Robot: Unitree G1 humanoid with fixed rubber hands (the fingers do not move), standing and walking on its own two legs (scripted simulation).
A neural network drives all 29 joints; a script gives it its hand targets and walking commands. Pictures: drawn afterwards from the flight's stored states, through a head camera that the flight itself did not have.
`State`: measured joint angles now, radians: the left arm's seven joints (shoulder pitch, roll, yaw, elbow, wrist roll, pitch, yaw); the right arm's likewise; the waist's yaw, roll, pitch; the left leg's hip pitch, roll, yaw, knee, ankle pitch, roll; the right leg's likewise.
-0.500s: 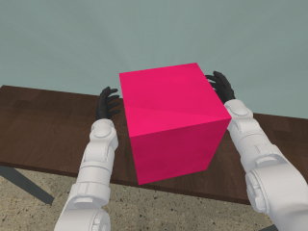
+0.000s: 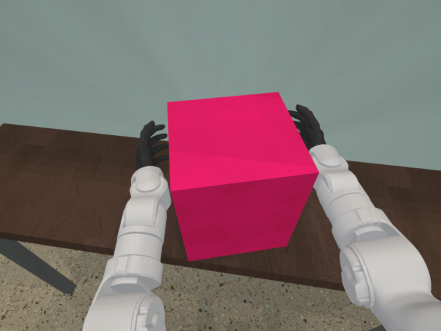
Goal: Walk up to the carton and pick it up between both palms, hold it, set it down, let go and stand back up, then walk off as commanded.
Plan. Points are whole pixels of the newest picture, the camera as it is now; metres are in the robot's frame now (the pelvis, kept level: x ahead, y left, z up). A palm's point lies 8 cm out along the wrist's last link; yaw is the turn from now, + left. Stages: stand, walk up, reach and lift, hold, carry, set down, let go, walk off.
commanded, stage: reach and lift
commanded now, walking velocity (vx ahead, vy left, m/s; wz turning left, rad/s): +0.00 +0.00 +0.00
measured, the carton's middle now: (231, 180) +0.40 +0.06 +0.05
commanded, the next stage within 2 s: none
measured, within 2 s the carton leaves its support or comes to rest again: leaves its support in 1.52 s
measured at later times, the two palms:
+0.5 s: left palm (148, 165) +0.36 +0.20 +0.11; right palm (312, 147) +0.45 -0.09 +0.12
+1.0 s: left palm (145, 168) +0.36 +0.21 +0.11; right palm (312, 152) +0.44 -0.09 +0.12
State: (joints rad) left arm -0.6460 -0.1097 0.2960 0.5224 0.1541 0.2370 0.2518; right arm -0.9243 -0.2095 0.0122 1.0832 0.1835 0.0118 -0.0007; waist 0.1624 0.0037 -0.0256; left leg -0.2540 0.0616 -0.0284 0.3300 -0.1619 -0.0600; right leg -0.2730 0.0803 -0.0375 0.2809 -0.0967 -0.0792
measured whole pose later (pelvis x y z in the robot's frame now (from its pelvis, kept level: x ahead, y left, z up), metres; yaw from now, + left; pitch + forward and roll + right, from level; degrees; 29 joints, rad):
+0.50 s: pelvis +0.00 +0.00 +0.00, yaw +0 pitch +4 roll +0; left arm -0.63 -0.13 0.35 0.54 0.21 0.20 0.21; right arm -0.90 -0.16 -0.11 1.10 0.06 -0.01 0.03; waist 0.15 0.00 -0.04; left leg -0.22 0.06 -0.03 0.31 -0.16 -0.06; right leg -0.24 0.08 -0.04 0.27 -0.10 -0.08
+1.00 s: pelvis +0.01 +0.00 +0.00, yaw +1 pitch +2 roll +0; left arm -0.57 -0.20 0.42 0.41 0.37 0.25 0.12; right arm -0.82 -0.06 -0.31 1.04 -0.14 -0.04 0.08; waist 0.11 -0.05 -0.04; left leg -0.16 0.05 -0.03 0.27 -0.15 -0.05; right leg -0.19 0.07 -0.04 0.25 -0.11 -0.07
